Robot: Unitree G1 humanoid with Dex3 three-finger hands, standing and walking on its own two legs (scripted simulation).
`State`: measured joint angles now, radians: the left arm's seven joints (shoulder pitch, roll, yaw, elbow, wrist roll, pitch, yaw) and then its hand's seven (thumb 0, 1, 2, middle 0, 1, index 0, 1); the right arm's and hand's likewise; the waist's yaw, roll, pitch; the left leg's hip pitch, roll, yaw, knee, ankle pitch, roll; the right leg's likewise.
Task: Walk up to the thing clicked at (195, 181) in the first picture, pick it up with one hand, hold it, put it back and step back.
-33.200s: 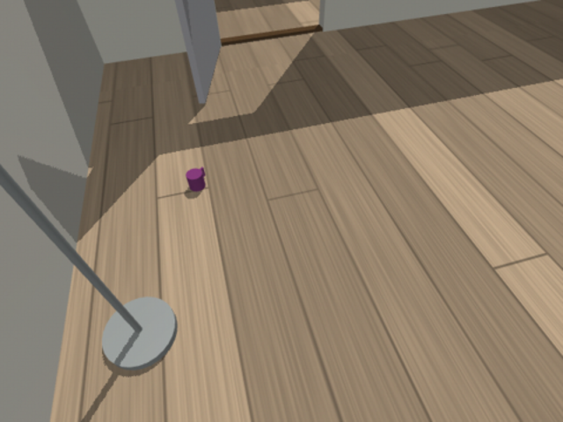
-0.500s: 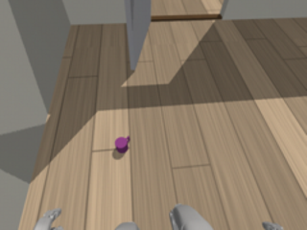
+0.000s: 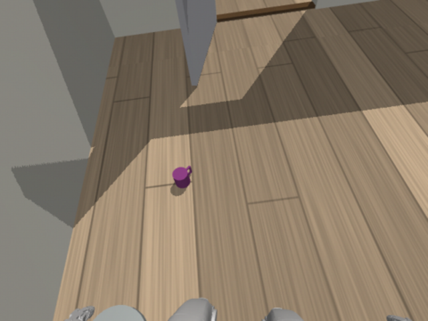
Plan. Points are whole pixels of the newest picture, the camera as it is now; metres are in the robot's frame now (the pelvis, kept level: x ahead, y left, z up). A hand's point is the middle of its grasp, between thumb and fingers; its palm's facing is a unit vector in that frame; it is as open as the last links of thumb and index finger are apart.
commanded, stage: step back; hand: left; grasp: from above
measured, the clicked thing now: (183, 175) +0.84 +0.26 -0.72
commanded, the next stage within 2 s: stand in 1.58 s
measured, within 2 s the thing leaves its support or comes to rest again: neither
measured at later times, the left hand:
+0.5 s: hand out of the picture -0.11 +0.24 -0.15, palm faces -0.03 -0.91 -0.41, open 7.4 cm
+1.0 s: hand out of the picture -0.18 +0.25 -0.14, palm faces +0.06 -0.92 -0.39, open 7.4 cm
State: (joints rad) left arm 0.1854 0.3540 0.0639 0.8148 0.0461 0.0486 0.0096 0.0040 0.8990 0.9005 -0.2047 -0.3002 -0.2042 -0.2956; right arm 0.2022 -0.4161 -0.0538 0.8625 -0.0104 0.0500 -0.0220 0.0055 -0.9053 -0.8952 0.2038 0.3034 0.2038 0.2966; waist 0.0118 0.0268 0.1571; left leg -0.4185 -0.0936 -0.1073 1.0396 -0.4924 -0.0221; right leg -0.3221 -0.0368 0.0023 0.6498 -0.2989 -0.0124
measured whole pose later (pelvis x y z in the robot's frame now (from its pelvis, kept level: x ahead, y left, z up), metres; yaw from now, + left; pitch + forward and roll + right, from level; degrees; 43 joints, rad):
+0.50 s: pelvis -0.18 -0.03 -0.01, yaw -1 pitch -3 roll +0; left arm 0.20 0.36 0.05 0.90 0.04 0.02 0.00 0.00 0.90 0.90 -0.20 -0.30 -0.20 -0.30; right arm 0.09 -0.40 -0.05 0.85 -0.03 0.07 -0.01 0.00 -0.90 -0.89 0.20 0.30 0.21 0.30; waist 0.03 0.05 0.15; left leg -0.49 -0.01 -0.12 0.89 -0.44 0.00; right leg -0.25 0.04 0.02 0.68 -0.39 -0.03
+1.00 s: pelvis -0.22 -0.02 +0.00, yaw +3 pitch -4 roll -1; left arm 0.23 0.38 0.06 1.00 0.04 -0.02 -0.02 0.00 0.90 0.90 -0.20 -0.30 -0.20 -0.29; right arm 0.22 -0.36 -0.05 0.99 -0.04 0.01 0.02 0.01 -0.90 -0.89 0.21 0.30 0.21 0.30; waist 0.01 0.03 0.06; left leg -0.27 0.01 -0.08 0.73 -0.46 0.00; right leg -0.25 0.02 -0.03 0.60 -0.29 -0.03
